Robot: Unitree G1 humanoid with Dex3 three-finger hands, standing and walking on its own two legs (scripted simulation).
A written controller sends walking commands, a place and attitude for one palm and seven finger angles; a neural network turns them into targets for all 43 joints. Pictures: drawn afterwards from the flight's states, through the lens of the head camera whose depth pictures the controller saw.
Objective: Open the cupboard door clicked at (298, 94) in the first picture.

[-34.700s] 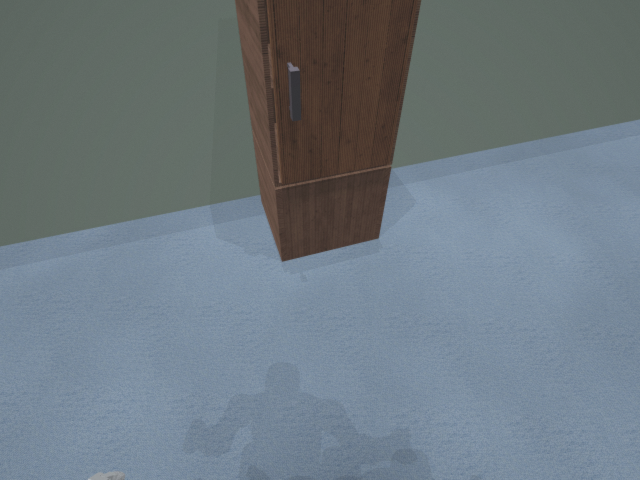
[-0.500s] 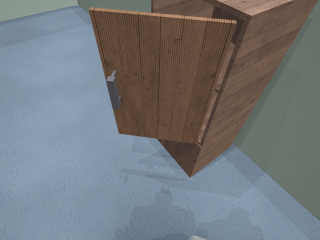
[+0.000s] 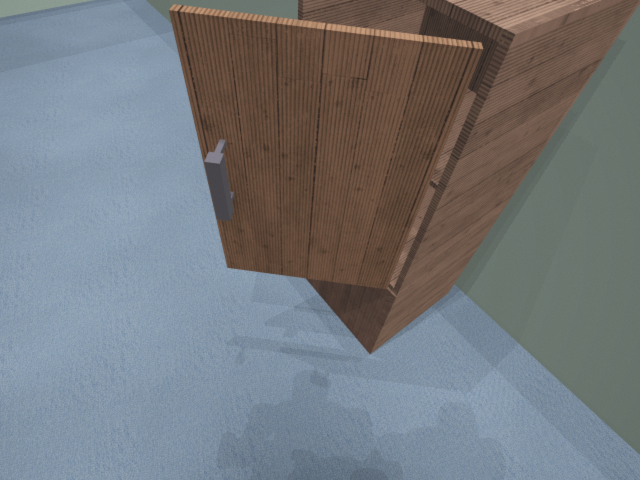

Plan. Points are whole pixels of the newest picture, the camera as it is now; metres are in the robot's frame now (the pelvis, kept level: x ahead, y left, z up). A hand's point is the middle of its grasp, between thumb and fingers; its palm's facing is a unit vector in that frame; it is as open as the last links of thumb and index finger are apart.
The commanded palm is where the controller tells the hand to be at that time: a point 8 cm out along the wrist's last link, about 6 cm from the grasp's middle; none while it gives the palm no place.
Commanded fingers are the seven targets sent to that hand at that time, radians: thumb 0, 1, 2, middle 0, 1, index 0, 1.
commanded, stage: come to a stop and stand still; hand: left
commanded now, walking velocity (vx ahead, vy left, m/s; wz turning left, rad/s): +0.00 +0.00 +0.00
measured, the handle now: (223, 180) +0.57 +0.20 -0.02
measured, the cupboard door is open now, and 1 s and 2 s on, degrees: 46 46 46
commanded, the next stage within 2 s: look again from close up in 0.54 s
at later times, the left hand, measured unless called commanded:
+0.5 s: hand out of the picture -0.02 +0.13 -0.17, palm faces +0.03 -0.99 -0.17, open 7.3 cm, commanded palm none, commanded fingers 0.00 0.90 0.90 -0.20 -0.30 -0.20 -0.30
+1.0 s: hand out of the picture +0.00 +0.16 -0.18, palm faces +0.01 -0.98 -0.22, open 7.3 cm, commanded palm none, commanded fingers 0.00 0.90 0.90 -0.20 -0.30 -0.20 -0.30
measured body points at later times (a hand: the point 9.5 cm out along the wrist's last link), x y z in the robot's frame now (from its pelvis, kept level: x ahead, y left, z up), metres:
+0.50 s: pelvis -0.02 -0.03 +0.00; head -0.01 -0.03 +0.45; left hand -0.02 +0.18 -0.16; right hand -0.02 -0.26 -0.16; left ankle -0.01 +0.09 -0.74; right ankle -0.07 -0.14 -0.74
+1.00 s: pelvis -0.02 -0.02 +0.00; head -0.01 -0.02 +0.45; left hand +0.00 +0.21 -0.16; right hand -0.01 -0.24 -0.16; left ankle -0.01 +0.09 -0.74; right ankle -0.07 -0.14 -0.74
